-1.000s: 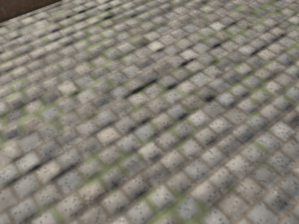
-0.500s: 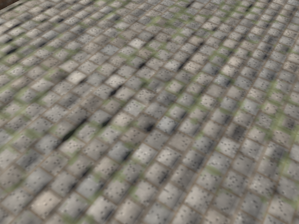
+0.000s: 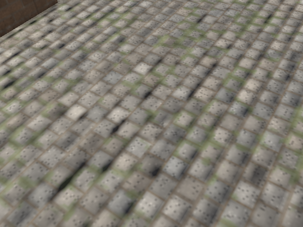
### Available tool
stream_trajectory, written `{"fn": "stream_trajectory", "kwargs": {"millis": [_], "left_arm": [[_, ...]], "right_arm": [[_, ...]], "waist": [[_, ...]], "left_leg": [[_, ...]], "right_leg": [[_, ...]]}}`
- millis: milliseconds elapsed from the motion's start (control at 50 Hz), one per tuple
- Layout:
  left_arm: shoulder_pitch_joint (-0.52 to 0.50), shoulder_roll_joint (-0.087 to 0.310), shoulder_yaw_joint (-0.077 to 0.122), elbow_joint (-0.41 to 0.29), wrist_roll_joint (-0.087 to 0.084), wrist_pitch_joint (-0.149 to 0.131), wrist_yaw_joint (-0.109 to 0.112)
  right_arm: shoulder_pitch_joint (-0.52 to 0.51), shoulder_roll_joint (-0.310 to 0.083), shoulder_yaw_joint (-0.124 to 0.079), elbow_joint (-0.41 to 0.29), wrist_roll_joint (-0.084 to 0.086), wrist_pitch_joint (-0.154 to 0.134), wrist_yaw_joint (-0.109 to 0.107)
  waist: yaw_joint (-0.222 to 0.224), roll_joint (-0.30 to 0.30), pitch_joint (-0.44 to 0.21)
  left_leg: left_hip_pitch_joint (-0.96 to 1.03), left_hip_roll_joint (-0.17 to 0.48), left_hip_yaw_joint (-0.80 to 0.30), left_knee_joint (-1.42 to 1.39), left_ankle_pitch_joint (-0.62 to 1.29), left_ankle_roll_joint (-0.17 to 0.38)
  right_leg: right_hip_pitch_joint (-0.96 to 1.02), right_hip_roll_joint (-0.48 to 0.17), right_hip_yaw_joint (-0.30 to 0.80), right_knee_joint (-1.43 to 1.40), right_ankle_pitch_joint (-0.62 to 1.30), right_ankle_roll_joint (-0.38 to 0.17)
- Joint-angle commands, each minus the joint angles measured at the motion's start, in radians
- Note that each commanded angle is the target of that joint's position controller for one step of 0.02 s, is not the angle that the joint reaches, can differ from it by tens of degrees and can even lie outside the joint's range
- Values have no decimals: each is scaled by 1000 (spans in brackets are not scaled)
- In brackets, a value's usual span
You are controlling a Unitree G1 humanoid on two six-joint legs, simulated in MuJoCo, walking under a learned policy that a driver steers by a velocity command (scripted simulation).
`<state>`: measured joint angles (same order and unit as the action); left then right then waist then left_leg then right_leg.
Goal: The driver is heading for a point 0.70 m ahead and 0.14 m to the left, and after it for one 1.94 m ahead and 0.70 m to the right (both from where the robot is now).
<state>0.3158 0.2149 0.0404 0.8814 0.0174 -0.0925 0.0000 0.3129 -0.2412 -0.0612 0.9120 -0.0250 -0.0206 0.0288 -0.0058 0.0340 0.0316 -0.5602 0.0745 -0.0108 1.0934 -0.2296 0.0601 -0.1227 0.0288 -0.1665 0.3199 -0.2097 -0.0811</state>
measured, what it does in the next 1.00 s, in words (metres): walks ahead: left foot, then right foot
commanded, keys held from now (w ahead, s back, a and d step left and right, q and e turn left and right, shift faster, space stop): w+q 0.52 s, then w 0.06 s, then w+e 0.42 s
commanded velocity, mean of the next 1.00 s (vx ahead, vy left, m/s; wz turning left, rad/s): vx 0.50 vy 0.00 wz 0.24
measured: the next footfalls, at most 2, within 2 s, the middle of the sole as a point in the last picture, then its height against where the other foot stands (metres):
left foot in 0.32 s outside the picture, level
right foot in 0.86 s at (148, 192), level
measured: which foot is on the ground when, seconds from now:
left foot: up 0.00-0.30, down 0.32-0.88, up 0.90-1.00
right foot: down 0.00-0.30, up 0.32-0.84, down 0.86-1.00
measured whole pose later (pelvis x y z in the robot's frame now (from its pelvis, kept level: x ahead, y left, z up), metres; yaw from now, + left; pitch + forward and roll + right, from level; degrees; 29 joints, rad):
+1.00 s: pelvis +0.55 +0.10 -0.01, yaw +14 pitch +0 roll +0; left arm 0.24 0.27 0.06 0.86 0.01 -0.04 -0.02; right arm 0.29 -0.25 -0.03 0.89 -0.03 -0.08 0.00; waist -0.01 0.02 0.06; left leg -0.33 -0.03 -0.01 1.20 -0.32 0.06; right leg -0.32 0.11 -0.04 0.48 -0.16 -0.12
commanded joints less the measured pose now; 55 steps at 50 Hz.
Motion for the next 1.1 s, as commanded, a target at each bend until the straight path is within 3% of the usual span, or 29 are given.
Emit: {"fn": "stream_trajectory", "kwargs": {"millis": [20,120,200,260,280,300,320,340,360,380,400,420,460,520,580,660,740,800,840,860,880,900,920,940,960,980,1000,1020,1100], "left_arm": [[35,81,17,-23,-3,-25,9],[87,93,15,16,-1,-23,18],[145,125,21,54,3,-9,30],[129,169,30,61,8,9,41],[122,186,35,60,10,19,41],[112,197,38,53,7,28,38],[103,182,34,27,6,28,33],[142,56,11,-44,-3,21,7],[-10,147,27,-79,2,6,3],[-69,136,23,-106,-11,-10,-2],[-51,136,21,-95,-12,-19,1],[-37,130,22,-83,2,-10,3],[1,113,20,-78,29,30,-1],[-57,94,16,-108,31,60,-10],[-178,98,15,-146,26,63,-15],[-279,91,5,-167,15,58,-26],[-374,96,-1,-199,6,49,-36],[-319,110,4,-191,2,43,-38],[-146,140,21,-135,1,40,-24],[8,153,32,-83,8,33,-17],[170,214,52,-49,28,29,-6],[192,316,81,-44,34,34,-6],[105,256,71,-44,-15,44,-22],[19,226,65,-67,-19,47,-25],[-11,181,55,-68,-12,46,-27],[-16,161,48,-62,-11,43,-22],[-19,143,41,-50,-14,39,-16],[-9,150,41,-45,-17,32,-14],[49,194,55,-33,-21,24,-9]], "right_arm": [[-11,-13,-6,-51,-5,8,14],[-202,8,14,-119,-6,1,31],[-289,-9,18,-163,-11,0,38],[-216,-37,4,-151,-13,3,27],[-137,-55,-6,-130,-13,0,22],[-15,-82,-23,-93,-18,-9,15],[131,-166,-55,-56,-30,-13,-1],[90,-278,-80,-72,-20,-8,-12],[129,-264,-79,-74,12,4,-14],[62,-232,-69,-66,16,6,-23],[14,-179,-57,-69,19,2,-24],[-31,-151,-48,-76,20,-5,-26],[-54,-121,-34,-83,28,-25,-26],[-6,-159,-41,-72,28,-44,-22],[66,-149,-36,-55,26,-45,-21],[139,-132,-22,-26,21,-56,-24],[176,-133,-11,-2,3,-62,-35],[131,-150,-9,4,-8,-65,-50],[106,-171,-11,9,-16,-63,-55],[90,-177,-10,7,-13,-59,-55],[88,-156,0,-20,-6,-64,-56],[177,-79,12,-45,21,-69,-38],[117,-144,2,-50,-10,-76,-37],[39,-150,3,-78,-6,-86,-30],[-10,-143,8,-92,-5,-93,-27],[-27,-129,10,-101,-9,-85,-25],[-18,-117,14,-109,-19,-68,-22],[-8,-103,18,-111,-23,-51,-19],[-106,-87,27,-156,-26,-23,-15]], "waist": [[-12,-110,34],[19,-102,79],[35,-93,91],[-12,-127,20],[-46,-131,-30],[-101,-109,-101],[-165,-20,-191],[-73,219,-250],[-134,46,-261],[-95,14,-115],[-47,-53,-45],[-6,-77,-14],[36,-54,-31],[34,-31,-17],[-13,4,15],[-63,27,16],[-90,31,51],[-36,36,50],[41,44,-41],[112,20,-116],[169,-49,-217],[96,-293,-285],[74,-170,-246],[51,-109,-114],[40,-27,-55],[15,-9,-17],[-12,-27,-17],[-22,-48,-26],[-6,-69,0]], "left_leg": [[-124,31,-9,-11,115,-9],[-104,9,68,-292,260,0],[-69,-24,135,-422,186,48],[75,-116,192,-449,29,109],[166,-151,195,-470,-20,135],[337,-179,176,-542,-12,165],[576,-57,-19,-611,-98,219],[869,245,-572,-687,-78,387],[857,258,-708,-809,-87,388],[736,245,-551,-835,-19,347],[603,204,-459,-850,114,301],[513,149,-373,-857,221,263],[425,87,-281,-871,339,243],[380,40,-237,-889,372,231],[425,28,-225,-912,372,191],[550,35,-168,-913,474,130],[664,82,-129,-917,528,124],[693,115,-70,-856,757,105],[707,109,-24,-645,1038,82],[654,83,13,-445,1015,65],[457,47,46,-160,726,48],[56,-176,79,235,-70,-11],[-65,-146,-64,305,-211,7],[-105,-87,-74,274,-126,7],[-85,-52,-63,216,-77,1],[-54,-28,-60,157,-68,-10],[-8,-11,-58,104,-64,-28],[17,-7,-49,68,-67,-44],[-34,6,-6,-88,12,-99]], "right_leg": [[25,-271,118,-183,315,-61],[48,-258,2,-180,394,-49],[174,-295,-50,-121,562,-40],[245,-303,-94,84,974,-29],[242,-305,-99,227,1024,-31],[173,-295,-106,429,930,-21],[-29,-262,-110,729,627,11],[-501,-37,-47,1106,-337,76],[-621,-21,178,1159,-297,71],[-663,-86,199,1092,-175,60],[-601,-118,192,991,-111,59],[-537,-139,196,924,-97,67],[-437,-148,196,850,-96,95],[-461,-143,169,745,-31,126],[-538,-145,155,595,102,133],[-557,-132,129,430,231,98],[-566,-100,103,318,215,44],[-444,-46,91,252,110,-14],[-247,32,67,228,28,-56],[-69,48,68,161,66,-82],[176,-118,277,152,2,-141],[419,-373,828,60,-9,-315],[378,-361,932,-34,-27,-307],[247,-337,764,-41,-7,-286],[142,-296,668,-62,97,-260],[61,-253,598,-74,182,-232],[5,-210,540,-89,239,-207],[-20,-191,508,-97,279,-201],[-78,-142,459,-142,268,-196]]}}
Velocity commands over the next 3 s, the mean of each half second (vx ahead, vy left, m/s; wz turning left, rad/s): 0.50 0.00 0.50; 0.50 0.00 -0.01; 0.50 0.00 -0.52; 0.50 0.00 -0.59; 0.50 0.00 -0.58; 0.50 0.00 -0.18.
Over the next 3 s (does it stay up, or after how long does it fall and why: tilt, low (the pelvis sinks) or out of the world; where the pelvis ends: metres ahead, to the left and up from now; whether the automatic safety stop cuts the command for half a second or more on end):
stays up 1.51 -0.16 -0.02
